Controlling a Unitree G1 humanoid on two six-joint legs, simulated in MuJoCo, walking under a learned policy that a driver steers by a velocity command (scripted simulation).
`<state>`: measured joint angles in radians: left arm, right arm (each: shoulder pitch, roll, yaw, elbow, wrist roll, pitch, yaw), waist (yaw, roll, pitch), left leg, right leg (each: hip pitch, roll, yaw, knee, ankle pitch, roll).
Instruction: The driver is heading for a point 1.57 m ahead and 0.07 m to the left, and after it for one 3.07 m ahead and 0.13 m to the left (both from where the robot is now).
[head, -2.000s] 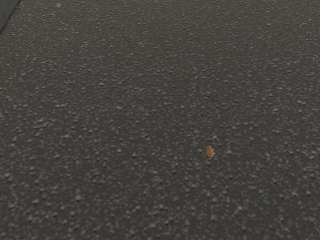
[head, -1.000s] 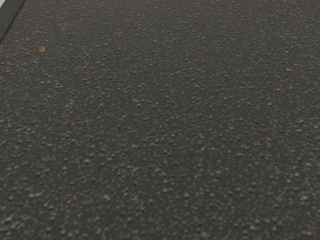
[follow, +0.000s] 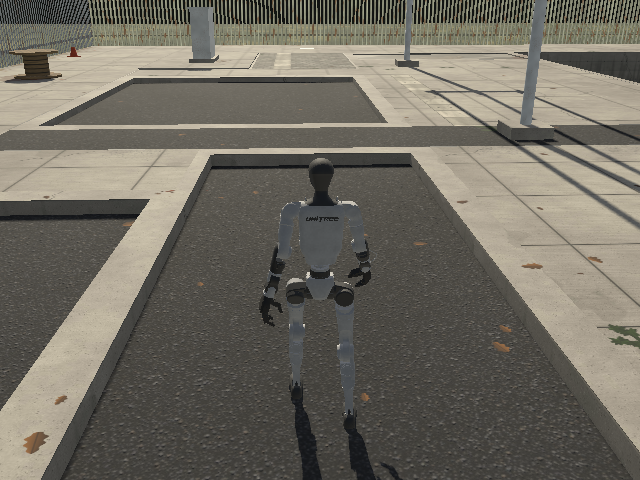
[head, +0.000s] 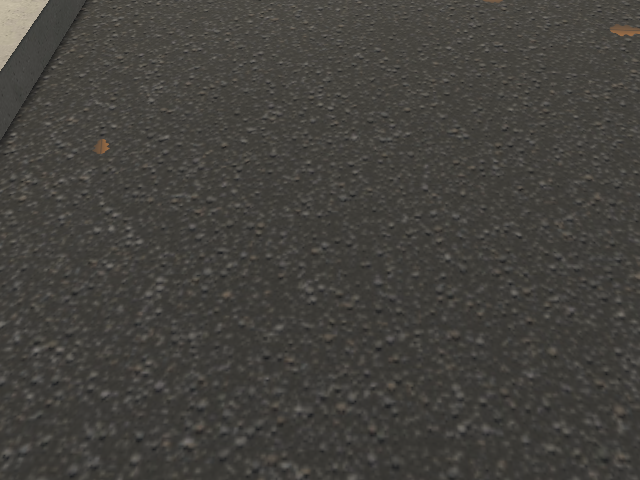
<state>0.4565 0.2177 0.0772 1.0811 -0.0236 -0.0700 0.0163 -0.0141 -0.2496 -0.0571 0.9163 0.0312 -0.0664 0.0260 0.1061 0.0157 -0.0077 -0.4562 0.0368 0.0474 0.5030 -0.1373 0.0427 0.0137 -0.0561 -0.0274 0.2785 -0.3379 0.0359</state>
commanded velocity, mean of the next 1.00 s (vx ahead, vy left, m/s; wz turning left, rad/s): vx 0.49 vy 0.00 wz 0.00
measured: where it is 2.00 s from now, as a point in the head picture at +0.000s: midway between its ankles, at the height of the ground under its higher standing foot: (372, 229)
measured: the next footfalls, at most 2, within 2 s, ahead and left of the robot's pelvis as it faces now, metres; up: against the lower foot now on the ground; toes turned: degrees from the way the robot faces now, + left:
left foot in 0.02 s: +0.14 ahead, +0.13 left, +0.00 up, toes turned +3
right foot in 0.54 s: +0.47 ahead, -0.11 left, +0.00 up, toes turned -3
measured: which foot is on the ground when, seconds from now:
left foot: up 0.00-0.00, down 0.02-0.56, up 0.58-1.00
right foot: down 0.00-0.04, up 0.06-0.52, down 0.54-1.00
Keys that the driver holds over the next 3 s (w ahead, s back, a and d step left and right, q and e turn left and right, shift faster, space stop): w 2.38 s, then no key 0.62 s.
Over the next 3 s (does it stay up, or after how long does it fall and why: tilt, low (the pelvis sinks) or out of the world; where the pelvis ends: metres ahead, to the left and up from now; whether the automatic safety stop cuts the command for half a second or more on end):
stays up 1.53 0.02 -0.01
